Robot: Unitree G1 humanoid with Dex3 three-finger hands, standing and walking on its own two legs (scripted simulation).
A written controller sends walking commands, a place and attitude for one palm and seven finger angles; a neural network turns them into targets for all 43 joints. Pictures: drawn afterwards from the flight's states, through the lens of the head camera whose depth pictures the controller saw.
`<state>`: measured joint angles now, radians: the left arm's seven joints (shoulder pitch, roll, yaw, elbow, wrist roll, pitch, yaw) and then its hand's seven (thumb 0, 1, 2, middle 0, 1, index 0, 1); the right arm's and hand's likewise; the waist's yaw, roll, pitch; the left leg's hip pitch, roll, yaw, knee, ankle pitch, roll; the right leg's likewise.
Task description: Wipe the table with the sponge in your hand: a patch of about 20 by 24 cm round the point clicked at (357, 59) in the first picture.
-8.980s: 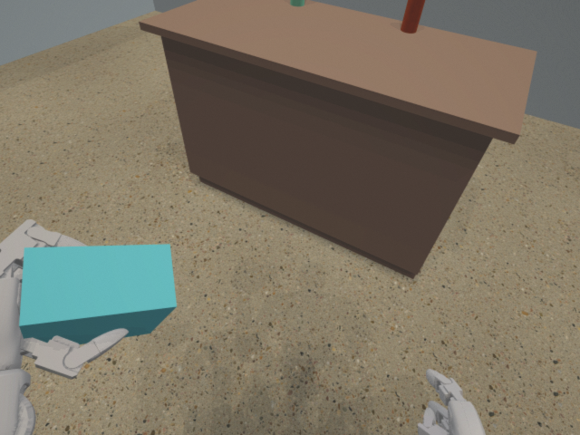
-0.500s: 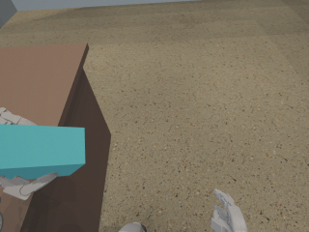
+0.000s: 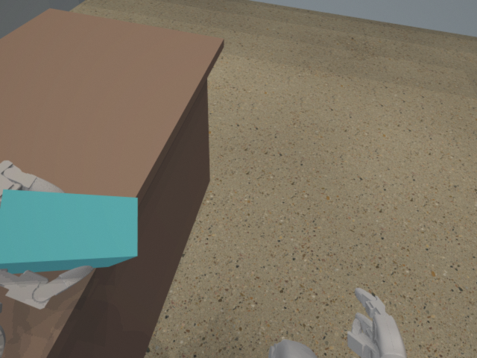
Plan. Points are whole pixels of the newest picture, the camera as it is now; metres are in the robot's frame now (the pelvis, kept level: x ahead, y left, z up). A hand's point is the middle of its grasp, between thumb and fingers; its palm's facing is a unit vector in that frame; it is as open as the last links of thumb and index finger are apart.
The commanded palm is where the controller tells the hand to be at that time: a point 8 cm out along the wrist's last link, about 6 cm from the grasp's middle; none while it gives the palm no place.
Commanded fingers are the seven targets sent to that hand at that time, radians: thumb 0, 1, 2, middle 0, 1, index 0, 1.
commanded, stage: turn to face it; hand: left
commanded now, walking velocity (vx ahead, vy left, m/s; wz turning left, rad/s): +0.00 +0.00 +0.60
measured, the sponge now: (86, 236) +0.23 +0.20 +0.15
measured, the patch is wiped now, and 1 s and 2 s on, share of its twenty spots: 0.00 0.00 0.00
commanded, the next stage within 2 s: take the last steps up to it in 1.40 s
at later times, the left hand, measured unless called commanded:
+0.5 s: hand out of the picture +0.05 +0.22 +0.17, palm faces +0.54 -0.71 -0.45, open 11.0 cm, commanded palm -0.03 +0.25 +0.18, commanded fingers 0.00 0.10 1.30 -1.20 -1.60 -1.20 -1.60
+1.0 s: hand out of the picture -0.15 +0.23 +0.19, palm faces +0.74 -0.45 -0.49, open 11.0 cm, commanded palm -0.21 +0.24 +0.18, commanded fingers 0.00 0.10 1.30 -1.20 -1.60 -1.20 -1.60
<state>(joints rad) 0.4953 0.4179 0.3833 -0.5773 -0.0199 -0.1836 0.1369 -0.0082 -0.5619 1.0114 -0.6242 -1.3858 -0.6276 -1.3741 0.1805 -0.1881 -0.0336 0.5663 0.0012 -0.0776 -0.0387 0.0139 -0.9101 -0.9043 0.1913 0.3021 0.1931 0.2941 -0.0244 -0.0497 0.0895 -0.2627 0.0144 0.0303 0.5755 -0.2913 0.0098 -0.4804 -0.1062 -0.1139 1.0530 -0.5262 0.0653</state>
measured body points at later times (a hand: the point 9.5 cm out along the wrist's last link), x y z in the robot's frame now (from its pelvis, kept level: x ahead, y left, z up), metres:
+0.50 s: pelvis -0.10 -0.06 +0.01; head -0.06 -0.07 +0.46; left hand +0.01 +0.25 +0.19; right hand +0.13 -0.25 -0.08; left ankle -0.13 +0.08 -0.65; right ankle -0.06 -0.13 -0.73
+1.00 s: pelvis -0.18 -0.08 +0.01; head -0.15 -0.07 +0.45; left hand -0.19 +0.25 +0.22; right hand +0.06 -0.14 -0.09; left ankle -0.20 +0.06 -0.73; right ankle -0.13 -0.19 -0.70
